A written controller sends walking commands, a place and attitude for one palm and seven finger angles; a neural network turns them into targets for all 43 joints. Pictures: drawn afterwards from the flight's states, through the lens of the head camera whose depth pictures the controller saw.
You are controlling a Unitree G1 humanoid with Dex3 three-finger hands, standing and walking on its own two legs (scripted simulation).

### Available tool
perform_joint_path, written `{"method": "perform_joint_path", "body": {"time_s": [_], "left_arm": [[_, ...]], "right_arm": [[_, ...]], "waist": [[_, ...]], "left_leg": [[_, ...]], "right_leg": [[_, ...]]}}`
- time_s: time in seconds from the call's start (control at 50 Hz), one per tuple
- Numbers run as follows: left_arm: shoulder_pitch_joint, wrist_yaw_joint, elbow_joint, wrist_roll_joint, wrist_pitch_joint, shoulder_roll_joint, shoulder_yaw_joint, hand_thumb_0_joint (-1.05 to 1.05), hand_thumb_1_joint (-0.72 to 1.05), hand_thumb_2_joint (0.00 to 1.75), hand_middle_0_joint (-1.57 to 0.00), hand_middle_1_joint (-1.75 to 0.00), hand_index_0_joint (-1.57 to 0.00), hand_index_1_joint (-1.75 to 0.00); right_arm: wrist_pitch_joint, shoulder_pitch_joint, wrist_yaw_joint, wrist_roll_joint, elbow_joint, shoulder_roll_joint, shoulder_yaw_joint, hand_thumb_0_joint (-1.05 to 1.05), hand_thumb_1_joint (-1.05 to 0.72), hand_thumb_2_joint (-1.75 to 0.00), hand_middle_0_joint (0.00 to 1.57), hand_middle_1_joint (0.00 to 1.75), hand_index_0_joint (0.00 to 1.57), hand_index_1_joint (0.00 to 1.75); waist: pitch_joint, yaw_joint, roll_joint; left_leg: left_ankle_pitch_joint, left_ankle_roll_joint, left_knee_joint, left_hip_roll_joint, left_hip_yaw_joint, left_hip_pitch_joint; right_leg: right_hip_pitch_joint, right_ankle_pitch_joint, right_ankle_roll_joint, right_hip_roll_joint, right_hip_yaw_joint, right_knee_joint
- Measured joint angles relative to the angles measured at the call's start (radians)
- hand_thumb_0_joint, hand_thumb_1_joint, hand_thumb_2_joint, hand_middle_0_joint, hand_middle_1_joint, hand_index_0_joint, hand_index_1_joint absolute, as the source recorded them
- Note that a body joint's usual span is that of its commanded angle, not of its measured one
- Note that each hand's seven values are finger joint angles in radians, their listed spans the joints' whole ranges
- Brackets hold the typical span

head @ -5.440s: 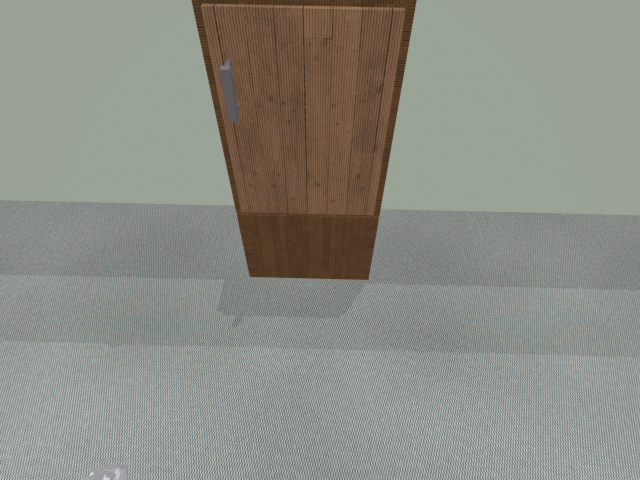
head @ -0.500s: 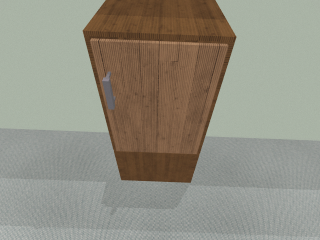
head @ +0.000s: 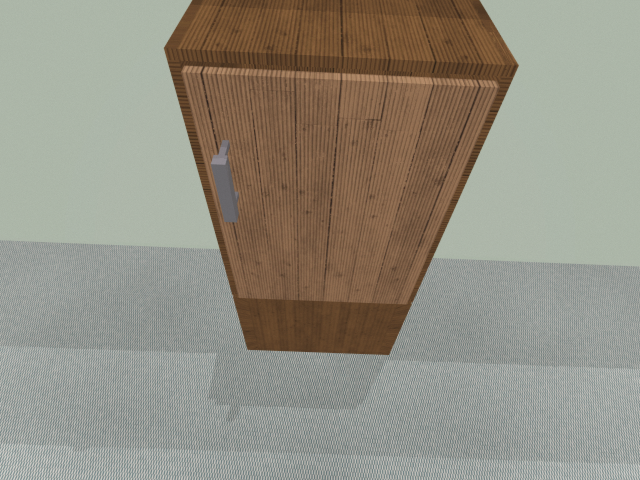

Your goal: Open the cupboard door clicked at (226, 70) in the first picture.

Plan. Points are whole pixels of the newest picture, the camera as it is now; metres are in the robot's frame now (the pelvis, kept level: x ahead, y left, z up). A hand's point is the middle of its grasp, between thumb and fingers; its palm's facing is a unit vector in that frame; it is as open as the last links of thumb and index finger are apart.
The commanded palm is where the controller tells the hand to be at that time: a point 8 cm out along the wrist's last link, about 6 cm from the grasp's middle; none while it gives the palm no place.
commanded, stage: come to a stop and stand still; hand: left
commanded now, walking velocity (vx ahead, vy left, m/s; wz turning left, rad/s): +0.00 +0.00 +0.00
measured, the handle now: (228, 182) +0.53 +0.19 +0.03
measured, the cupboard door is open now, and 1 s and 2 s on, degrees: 0 0 0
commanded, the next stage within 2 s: look again from close up in 0.50 s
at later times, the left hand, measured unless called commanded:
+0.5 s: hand out of the picture +0.01 +0.14 -0.17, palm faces +0.04 -0.98 -0.18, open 7.3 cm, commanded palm none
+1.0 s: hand out of the picture +0.03 +0.16 -0.17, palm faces +0.04 -0.98 -0.21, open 7.4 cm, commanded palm none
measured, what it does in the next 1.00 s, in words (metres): steps on the spot: right foot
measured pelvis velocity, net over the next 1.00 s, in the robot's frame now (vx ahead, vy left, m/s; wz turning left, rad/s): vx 0.03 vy -0.01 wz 0.01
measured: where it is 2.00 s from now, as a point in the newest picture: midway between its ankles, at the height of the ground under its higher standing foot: outside the picture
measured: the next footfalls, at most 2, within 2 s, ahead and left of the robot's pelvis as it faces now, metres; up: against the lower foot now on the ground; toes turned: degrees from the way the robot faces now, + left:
right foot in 0.04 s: +0.04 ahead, -0.12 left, +0.00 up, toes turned -1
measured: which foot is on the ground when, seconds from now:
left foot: down 0.00-1.00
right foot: up 0.00-0.02, down 0.04-1.00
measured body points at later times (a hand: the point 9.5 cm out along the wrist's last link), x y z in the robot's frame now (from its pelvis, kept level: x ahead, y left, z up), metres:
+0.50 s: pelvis +0.01 -0.03 +0.01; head +0.01 -0.03 +0.46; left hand +0.00 +0.19 -0.15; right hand -0.02 -0.23 -0.16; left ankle +0.03 +0.09 -0.74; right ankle +0.00 -0.12 -0.74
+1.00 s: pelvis +0.03 -0.01 +0.00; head +0.04 -0.02 +0.45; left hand +0.03 +0.21 -0.15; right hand +0.02 -0.22 -0.17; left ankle +0.03 +0.09 -0.74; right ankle +0.00 -0.12 -0.74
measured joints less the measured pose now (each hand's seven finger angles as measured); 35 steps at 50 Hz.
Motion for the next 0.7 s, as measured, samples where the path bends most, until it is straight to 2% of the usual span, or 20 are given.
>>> {"method": "perform_joint_path", "body": {"time_s": [0.04, 0.1, 0.2, 0.4, 0.58, 0.62, 0.7], "left_arm": [[-0.014, 0.002, -0.017, 0.003, -0.008, 0.007, 0.003, 0.00, 0.91, 0.90, -0.20, -0.30, -0.20, -0.30], [-0.026, 0.006, -0.021, 0.005, -0.015, 0.006, -0.004, 0.00, 0.91, 0.90, -0.20, -0.30, -0.20, -0.30], [-0.028, 0.007, -0.013, -0.002, -0.019, 0.018, -0.018, 0.00, 0.92, 0.90, -0.20, -0.30, -0.20, -0.30], [-0.018, 0.006, 0.025, -0.012, -0.032, 0.022, -0.031, 0.00, 0.93, 0.90, -0.20, -0.30, -0.20, -0.30], [0.037, 0.005, 0.071, -0.014, -0.033, -0.022, -0.045, 0.00, 0.92, 0.90, -0.20, -0.30, -0.20, -0.30], [0.047, 0.015, 0.073, -0.008, -0.043, -0.039, -0.056, 0.00, 0.91, 0.90, -0.20, -0.30, -0.20, -0.30], [0.069, 0.012, 0.070, -0.007, -0.043, -0.057, -0.060, 0.00, 0.91, 0.90, -0.20, -0.30, -0.20, -0.30]], "right_arm": [[0.008, 0.000, 0.004, 0.001, 0.001, -0.001, -0.004, 0.00, -0.93, -0.90, 0.20, 0.30, 0.20, 0.30], [0.026, 0.005, 0.009, 0.005, 0.012, -0.015, -0.016, 0.00, -0.94, -0.90, 0.20, 0.30, 0.21, 0.30], [0.031, 0.050, 0.021, 0.000, 0.045, -0.022, -0.005, 0.00, -0.95, -0.90, 0.20, 0.30, 0.20, 0.30], [0.023, 0.138, 0.028, 0.002, 0.130, 0.008, 0.030, 0.00, -0.92, -0.90, 0.20, 0.30, 0.20, 0.30], [0.018, 0.156, 0.024, 0.005, 0.154, 0.039, 0.038, 0.01, -0.91, -0.90, 0.20, 0.30, 0.20, 0.30], [0.023, 0.151, 0.031, 0.006, 0.134, 0.031, 0.037, 0.01, -0.91, -0.90, 0.20, 0.30, 0.20, 0.30], [0.025, 0.152, 0.037, -0.003, 0.082, 0.013, 0.027, 0.01, -0.92, -0.90, 0.20, 0.30, 0.20, 0.30]], "waist": [[-0.002, 0.002, 0.004], [-0.012, -0.009, 0.033], [-0.042, -0.025, 0.027], [-0.040, -0.021, 0.016], [-0.034, -0.016, 0.018], [-0.032, -0.014, 0.037], [-0.037, -0.034, 0.060]], "left_leg": [[-0.010, -0.007, 0.025, -0.003, 0.004, -0.012], [-0.015, -0.021, 0.033, 0.010, -0.007, -0.010], [0.010, -0.031, -0.017, 0.010, -0.016, 0.018], [0.045, -0.046, -0.090, 0.017, -0.031, 0.061], [0.047, -0.051, -0.103, 0.021, -0.033, 0.076], [0.016, -0.057, -0.041, 0.034, -0.045, 0.034], [-0.031, -0.043, 0.051, 0.033, -0.063, -0.018]], "right_leg": [[0.013, 0.098, -0.007, -0.003, 0.004, -0.062], [0.019, 0.085, -0.025, 0.010, -0.006, -0.057], [0.045, 0.086, -0.036, 0.016, -0.015, -0.096], [0.098, 0.121, -0.047, 0.032, -0.031, -0.181], [0.115, 0.125, -0.052, 0.037, -0.033, -0.199], [0.099, 0.124, -0.051, 0.050, -0.038, -0.190], [0.058, 0.082, -0.050, 0.048, -0.044, -0.114]]}}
